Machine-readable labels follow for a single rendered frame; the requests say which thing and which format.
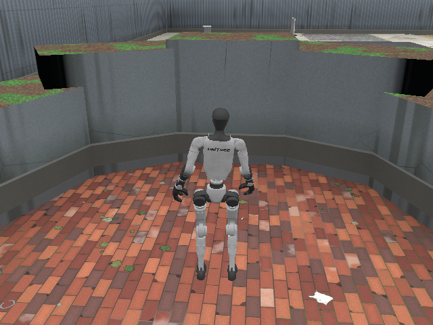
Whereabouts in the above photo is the left robot forearm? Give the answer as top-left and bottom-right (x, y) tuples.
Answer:
(175, 163), (190, 190)

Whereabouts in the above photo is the robot right upper arm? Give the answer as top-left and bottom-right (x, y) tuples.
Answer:
(233, 138), (250, 175)

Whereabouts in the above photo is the robot right shin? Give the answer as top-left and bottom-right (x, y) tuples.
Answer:
(227, 224), (237, 272)

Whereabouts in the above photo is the right robot forearm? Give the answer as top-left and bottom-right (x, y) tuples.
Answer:
(243, 165), (254, 186)

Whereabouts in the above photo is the robot shin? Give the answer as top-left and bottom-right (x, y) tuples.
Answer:
(227, 224), (237, 272)
(196, 225), (206, 271)

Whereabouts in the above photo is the left robot hand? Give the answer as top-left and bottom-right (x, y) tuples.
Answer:
(173, 186), (188, 202)

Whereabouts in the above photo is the robot left shin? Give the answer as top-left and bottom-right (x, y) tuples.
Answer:
(196, 225), (206, 271)

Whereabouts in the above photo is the robot left upper arm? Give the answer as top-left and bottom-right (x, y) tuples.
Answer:
(184, 136), (205, 174)

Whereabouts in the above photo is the right robot hand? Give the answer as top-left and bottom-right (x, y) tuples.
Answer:
(239, 183), (254, 195)

